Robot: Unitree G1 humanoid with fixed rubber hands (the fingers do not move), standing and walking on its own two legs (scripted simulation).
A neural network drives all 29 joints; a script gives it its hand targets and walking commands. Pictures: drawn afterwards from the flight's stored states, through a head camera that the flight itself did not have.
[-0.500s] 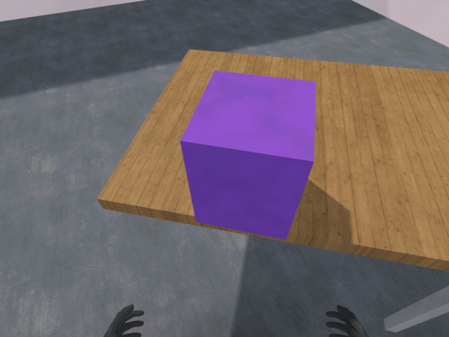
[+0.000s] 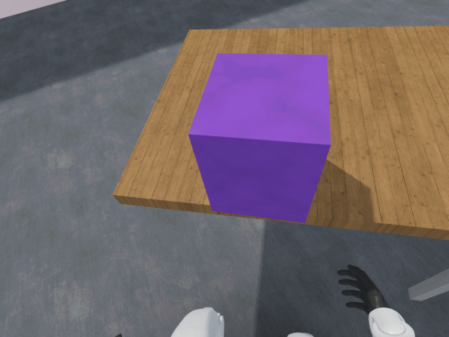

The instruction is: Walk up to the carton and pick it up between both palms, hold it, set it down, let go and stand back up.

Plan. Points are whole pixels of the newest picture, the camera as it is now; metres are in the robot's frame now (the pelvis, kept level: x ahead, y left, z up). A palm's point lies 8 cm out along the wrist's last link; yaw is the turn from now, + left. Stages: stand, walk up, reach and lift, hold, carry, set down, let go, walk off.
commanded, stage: walk up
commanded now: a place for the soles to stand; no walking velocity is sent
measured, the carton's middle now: (263, 141) +0.45 -0.04 +0.06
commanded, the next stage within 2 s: none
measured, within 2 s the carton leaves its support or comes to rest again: neither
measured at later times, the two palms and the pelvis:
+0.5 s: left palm (95, 317) +0.16 +0.29 -0.10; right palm out of the picture +0.03 -0.15 -0.07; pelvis -0.03 +0.10 +0.00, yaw -13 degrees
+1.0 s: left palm (102, 335) +0.13 +0.27 -0.11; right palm out of the picture +0.02 -0.15 -0.11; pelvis -0.02 +0.08 -0.01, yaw -14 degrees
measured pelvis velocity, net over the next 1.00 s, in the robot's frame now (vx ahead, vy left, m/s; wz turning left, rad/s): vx -0.02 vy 0.08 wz -0.25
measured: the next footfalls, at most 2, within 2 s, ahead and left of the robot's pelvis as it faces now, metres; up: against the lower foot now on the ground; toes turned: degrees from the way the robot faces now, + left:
left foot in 0.16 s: +0.08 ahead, +0.20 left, +0.00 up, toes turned +0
right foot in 0.64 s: -0.02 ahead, -0.04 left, +0.00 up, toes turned -16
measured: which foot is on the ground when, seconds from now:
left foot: up 0.00-0.14, down 0.16-0.68, up 0.70-0.94, down 0.96-1.00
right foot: down 0.00-0.16, up 0.18-0.62, down 0.64-1.00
